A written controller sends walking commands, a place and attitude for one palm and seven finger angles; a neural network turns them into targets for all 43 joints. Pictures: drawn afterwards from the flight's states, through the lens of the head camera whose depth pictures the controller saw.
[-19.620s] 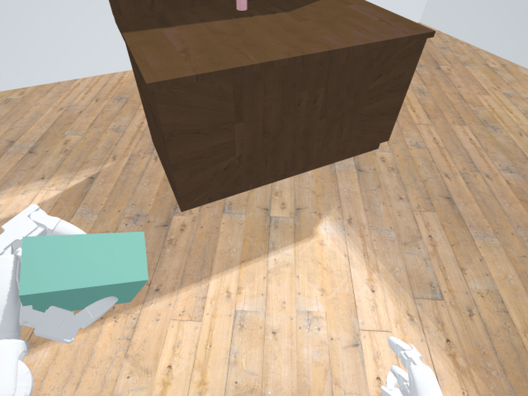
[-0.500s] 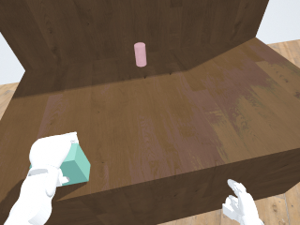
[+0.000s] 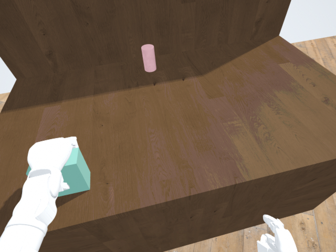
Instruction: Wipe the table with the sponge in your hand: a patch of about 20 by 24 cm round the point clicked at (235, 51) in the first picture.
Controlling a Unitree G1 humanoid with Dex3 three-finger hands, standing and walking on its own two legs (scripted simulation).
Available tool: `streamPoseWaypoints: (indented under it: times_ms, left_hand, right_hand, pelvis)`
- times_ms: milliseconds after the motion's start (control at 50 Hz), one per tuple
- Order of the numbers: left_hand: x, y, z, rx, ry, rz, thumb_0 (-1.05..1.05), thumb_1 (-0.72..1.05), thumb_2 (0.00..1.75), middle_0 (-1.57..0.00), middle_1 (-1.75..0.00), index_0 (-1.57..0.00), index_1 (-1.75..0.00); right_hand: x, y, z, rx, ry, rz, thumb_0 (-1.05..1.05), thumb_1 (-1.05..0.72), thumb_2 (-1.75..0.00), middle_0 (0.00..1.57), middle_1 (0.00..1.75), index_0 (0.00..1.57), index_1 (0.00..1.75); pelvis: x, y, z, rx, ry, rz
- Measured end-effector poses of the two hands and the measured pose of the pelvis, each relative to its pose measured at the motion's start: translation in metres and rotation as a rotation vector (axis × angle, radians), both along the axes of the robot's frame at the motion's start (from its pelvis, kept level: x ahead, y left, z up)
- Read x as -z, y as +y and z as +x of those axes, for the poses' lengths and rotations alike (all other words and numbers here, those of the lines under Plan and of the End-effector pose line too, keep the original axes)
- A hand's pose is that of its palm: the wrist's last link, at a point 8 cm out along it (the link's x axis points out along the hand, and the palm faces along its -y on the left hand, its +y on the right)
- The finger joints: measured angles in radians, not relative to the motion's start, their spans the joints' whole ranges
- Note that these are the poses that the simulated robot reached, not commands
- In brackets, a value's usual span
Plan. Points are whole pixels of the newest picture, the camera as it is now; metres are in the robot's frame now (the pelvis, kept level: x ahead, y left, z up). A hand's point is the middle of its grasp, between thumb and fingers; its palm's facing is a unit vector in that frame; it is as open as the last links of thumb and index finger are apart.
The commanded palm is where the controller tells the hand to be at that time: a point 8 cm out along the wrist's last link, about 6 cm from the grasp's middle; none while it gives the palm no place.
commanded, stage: wipe forward along the first lane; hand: left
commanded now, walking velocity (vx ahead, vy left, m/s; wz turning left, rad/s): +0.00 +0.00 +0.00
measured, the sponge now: (64, 177) +0.27 +0.32 +0.00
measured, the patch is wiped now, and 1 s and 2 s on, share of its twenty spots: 0.15 0.25 0.35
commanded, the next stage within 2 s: slide across to the middle lane in 0.74 s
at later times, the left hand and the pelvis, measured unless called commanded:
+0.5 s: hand (62, 148) +0.34 +0.34 +0.05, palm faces -0.12 +0.01 -0.99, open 9.9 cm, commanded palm +0.33 +0.34 +0.09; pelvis -0.01 +0.00 -0.01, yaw +0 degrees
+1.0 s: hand (63, 132) +0.39 +0.36 +0.05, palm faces -0.13 +0.04 -0.99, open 10.0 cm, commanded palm +0.37 +0.34 +0.11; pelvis +0.00 +0.02 -0.01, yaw -2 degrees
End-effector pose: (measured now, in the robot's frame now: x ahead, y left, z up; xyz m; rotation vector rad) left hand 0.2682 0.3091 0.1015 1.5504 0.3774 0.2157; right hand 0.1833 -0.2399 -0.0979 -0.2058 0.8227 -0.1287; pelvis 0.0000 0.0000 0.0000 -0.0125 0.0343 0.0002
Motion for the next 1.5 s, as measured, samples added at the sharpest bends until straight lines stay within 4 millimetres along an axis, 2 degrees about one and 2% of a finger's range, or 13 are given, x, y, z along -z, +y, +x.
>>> streamPoseWaypoints:
  times_ms: [300, 520, 720, 900, 980, 1060, 1180, 1280, 1400, 1500]
  left_hand:
    - [0.001, 0.009, 0.024, 0.005, 0.008, 0.018, 0.00, -0.51, 1.05, -0.77, -1.32, -0.78, -1.32]
    - [-0.001, 0.023, 0.058, 0.000, 0.027, 0.034, 0.01, -0.51, 1.05, -0.77, -1.33, -0.77, -1.33]
    - [-0.001, 0.037, 0.085, -0.001, 0.036, 0.026, 0.01, -0.51, 1.05, -0.76, -1.33, -0.77, -1.34]
    - [-0.001, 0.048, 0.104, 0.002, 0.048, 0.041, 0.01, -0.51, 1.05, -0.76, -1.34, -0.77, -1.34]
    - [0.000, 0.044, 0.107, 0.026, 0.045, 0.060, 0.01, -0.50, 1.05, -0.76, -1.34, -0.76, -1.35]
    - [-0.005, 0.035, 0.106, 0.054, -0.013, 0.026, 0.00, -0.50, 1.05, -0.75, -1.35, -0.76, -1.35]
    - [-0.002, 0.011, 0.104, 0.072, -0.043, 0.006, 0.00, -0.50, 1.05, -0.74, -1.36, -0.75, -1.36]
    - [-0.001, 0.001, 0.103, 0.047, -0.051, 0.014, 0.00, -0.49, 1.05, -0.74, -1.36, -0.75, -1.37]
    - [-0.001, -0.007, 0.104, 0.019, -0.039, 0.020, -0.01, -0.49, 1.05, -0.74, -1.37, -0.74, -1.37]
    - [-0.004, -0.016, 0.110, 0.023, -0.022, 0.030, -0.01, -0.49, 1.05, -0.74, -1.37, -0.74, -1.37]
  right_hand:
    - [0.017, -0.011, -0.038, 0.056, 0.099, -0.002, 0.01, -0.91, -0.90, 0.20, 0.30, 0.20, 0.30]
    - [0.023, -0.019, -0.076, 0.110, 0.173, -0.021, 0.01, -0.91, -0.90, 0.21, 0.30, 0.20, 0.30]
    - [0.026, -0.025, -0.113, 0.177, 0.263, -0.046, 0.01, -0.91, -0.90, 0.21, 0.30, 0.20, 0.30]
    - [0.026, -0.021, -0.127, 0.206, 0.314, -0.050, 0.00, -0.91, -0.90, 0.20, 0.30, 0.20, 0.30]
    - [0.027, -0.014, -0.124, 0.210, 0.315, -0.038, 0.00, -0.91, -0.90, 0.20, 0.30, 0.20, 0.30]
    - [0.026, -0.004, -0.111, 0.204, 0.294, -0.019, 0.01, -0.91, -0.90, 0.20, 0.30, 0.20, 0.30]
    - [0.022, 0.013, -0.074, 0.155, 0.217, 0.026, 0.01, -0.91, -0.90, 0.20, 0.30, 0.20, 0.30]
    - [0.015, 0.024, -0.041, 0.100, 0.144, 0.049, 0.01, -0.91, -0.90, 0.20, 0.30, 0.20, 0.30]
    - [0.008, 0.027, -0.014, 0.051, 0.099, 0.051, 0.00, -0.91, -0.90, 0.21, 0.30, 0.20, 0.30]
    - [0.007, 0.021, -0.006, 0.039, 0.098, 0.041, 0.00, -0.91, -0.90, 0.21, 0.30, 0.20, 0.30]
  pelvis:
    - [0.004, 0.000, -0.007, 0.002, 0.041, -0.002]
    - [0.008, 0.001, -0.015, 0.005, 0.076, -0.009]
    - [0.010, 0.008, -0.014, 0.020, 0.112, -0.015]
    - [0.011, 0.017, -0.009, 0.026, 0.139, -0.021]
    - [0.010, 0.021, -0.006, 0.029, 0.140, -0.022]
    - [0.008, 0.026, 0.000, 0.029, 0.129, -0.022]
    - [0.005, 0.030, 0.005, 0.024, 0.104, -0.017]
    - [0.004, 0.029, 0.007, 0.018, 0.093, -0.012]
    - [0.003, 0.023, 0.010, 0.006, 0.088, -0.009]
    - [0.003, 0.017, 0.013, -0.004, 0.086, -0.008]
